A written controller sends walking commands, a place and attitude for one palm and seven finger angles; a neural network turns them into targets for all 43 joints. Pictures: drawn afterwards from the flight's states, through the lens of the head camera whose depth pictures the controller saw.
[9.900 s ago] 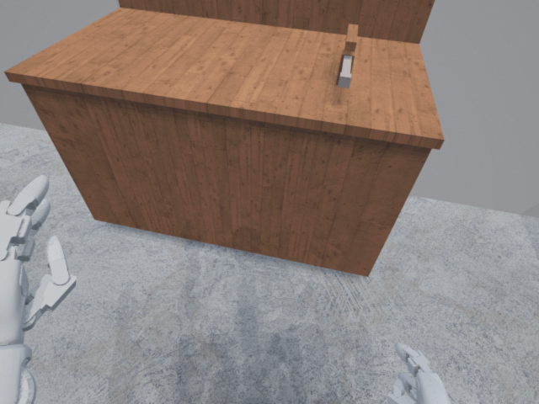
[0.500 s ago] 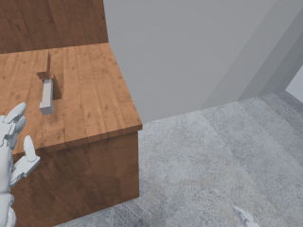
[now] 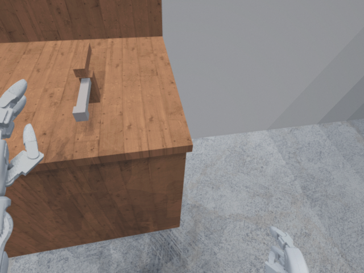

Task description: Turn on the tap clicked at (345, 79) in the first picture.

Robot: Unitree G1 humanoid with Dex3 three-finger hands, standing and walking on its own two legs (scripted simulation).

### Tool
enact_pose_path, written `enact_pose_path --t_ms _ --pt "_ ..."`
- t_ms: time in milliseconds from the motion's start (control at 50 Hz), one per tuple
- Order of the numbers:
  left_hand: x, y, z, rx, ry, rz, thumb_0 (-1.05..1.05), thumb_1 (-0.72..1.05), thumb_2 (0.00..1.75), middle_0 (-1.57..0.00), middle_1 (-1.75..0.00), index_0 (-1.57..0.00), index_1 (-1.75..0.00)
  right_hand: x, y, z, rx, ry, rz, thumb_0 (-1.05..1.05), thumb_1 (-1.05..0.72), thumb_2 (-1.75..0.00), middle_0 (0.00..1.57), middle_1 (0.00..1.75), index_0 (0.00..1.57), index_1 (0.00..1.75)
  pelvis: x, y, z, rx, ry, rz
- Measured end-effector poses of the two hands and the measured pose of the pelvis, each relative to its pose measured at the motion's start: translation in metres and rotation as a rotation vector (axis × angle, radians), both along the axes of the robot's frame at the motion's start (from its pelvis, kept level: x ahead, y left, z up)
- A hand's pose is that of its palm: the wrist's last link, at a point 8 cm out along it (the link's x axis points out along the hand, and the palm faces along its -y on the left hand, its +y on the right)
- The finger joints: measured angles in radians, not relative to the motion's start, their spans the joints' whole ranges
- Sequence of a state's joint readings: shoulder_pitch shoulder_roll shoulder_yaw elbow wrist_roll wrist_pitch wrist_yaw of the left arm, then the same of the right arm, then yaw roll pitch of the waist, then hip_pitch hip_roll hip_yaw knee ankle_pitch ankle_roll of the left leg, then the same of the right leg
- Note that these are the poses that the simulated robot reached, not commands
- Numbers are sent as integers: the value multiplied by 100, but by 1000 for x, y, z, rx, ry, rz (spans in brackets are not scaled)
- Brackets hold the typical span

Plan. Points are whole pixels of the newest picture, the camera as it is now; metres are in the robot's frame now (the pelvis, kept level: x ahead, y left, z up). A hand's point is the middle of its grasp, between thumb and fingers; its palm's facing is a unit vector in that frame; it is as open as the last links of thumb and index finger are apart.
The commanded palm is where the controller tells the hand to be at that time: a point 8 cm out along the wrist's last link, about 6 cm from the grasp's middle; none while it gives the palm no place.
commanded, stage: come to a stop and stand still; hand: left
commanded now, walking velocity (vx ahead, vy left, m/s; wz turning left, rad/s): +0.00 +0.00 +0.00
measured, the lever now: (81, 113) +0.41 +0.31 +0.10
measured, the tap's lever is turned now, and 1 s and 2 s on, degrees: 0 0 0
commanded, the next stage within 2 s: look again from close up in 0.66 s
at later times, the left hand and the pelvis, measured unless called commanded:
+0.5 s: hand (18, 155) +0.23 +0.31 +0.18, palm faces +0.42 -0.86 -0.29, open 7.5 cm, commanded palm +0.17 +0.34 +0.18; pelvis +0.00 +0.06 +0.00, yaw -2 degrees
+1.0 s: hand (41, 169) +0.22 +0.28 +0.15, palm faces +0.36 -0.86 -0.36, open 7.5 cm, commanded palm +0.17 +0.31 +0.18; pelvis +0.00 +0.04 +0.01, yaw -1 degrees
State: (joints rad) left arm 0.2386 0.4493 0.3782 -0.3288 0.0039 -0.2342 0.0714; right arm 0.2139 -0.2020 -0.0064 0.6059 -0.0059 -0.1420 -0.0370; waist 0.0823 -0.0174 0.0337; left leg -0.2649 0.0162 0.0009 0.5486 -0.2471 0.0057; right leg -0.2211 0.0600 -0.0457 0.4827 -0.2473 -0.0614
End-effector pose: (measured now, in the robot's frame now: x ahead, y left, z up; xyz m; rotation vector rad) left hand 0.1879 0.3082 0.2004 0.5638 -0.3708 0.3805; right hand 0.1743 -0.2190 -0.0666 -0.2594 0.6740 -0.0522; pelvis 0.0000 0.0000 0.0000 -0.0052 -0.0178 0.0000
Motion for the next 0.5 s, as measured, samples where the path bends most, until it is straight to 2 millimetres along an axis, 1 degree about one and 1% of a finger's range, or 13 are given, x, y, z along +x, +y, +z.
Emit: enact_pose_path --t_ms 40,80,100,140,180,200,220,260,300,340,380,440,500 --pt "13 19 7 -23 -55 35 2 88 90 -21 -30 -22 -30 4 6 4 13 -7 7 1 -90 -90 20 30 20 30 -1 5 1 -7 1 -14" --pt "23 24 5 -73 -66 34 2 88 90 -21 -30 -21 -30 6 11 7 25 -24 -1 1 -90 -90 20 30 20 30 0 14 2 -6 4 -22" --pt "26 21 1 -95 -52 14 2 89 90 -20 -30 -21 -30 6 13 8 32 -32 -10 1 -90 -90 20 30 20 30 1 19 3 -4 5 -28" --pt "28 7 -11 -126 11 -54 2 89 90 -20 -30 -20 -30 5 18 10 45 -48 -36 1 -90 -90 20 30 20 30 3 30 4 -3 9 -41" --pt "25 -6 -25 -142 92 -130 2 89 90 -20 -30 -20 -30 2 24 11 49 -53 -63 1 -90 -90 20 30 20 30 6 39 4 -3 14 -46" --pt "22 -9 -32 -145 128 -159 2 89 90 -20 -30 -20 -30 0 27 12 46 -49 -76 1 -90 -90 20 30 20 30 7 42 4 -3 15 -47" --pt "19 -9 -37 -142 159 -177 2 89 90 -20 -30 -20 -30 -2 30 12 42 -42 -86 1 -90 -90 20 30 20 30 8 44 4 -2 15 -47" --pt "14 0 -41 -126 190 -178 2 88 90 -21 -30 -21 -30 -6 37 12 27 -21 -96 1 -90 -90 20 30 20 30 10 47 4 -2 15 -42" --pt "10 17 -40 -109 181 -139 2 88 90 -21 -30 -21 -30 -9 43 12 11 1 -90 1 -90 -90 20 30 20 30 10 49 4 -4 12 -36" --pt "7 34 -33 -99 137 -85 2 88 90 -22 -30 -22 -30 -10 50 12 -4 17 -69 1 -90 -90 20 30 20 30 9 52 4 -6 8 -31" --pt "4 47 -24 -102 71 -39 2 88 90 -22 -30 -22 -30 -9 56 11 -12 24 -42 1 -90 -90 20 30 20 30 8 55 4 -8 4 -27" --pt "0 51 -15 -133 -9 -15 2 88 90 -21 -30 -21 -30 -6 64 11 -8 15 -11 1 -90 -90 20 30 20 30 6 60 4 -10 -2 -29" --pt "1 43 -16 -171 -20 -37 2 89 90 -20 -30 -21 -30 -3 71 12 11 -8 0 1 -90 -90 20 30 20 30 4 64 4 -9 -5 -33"
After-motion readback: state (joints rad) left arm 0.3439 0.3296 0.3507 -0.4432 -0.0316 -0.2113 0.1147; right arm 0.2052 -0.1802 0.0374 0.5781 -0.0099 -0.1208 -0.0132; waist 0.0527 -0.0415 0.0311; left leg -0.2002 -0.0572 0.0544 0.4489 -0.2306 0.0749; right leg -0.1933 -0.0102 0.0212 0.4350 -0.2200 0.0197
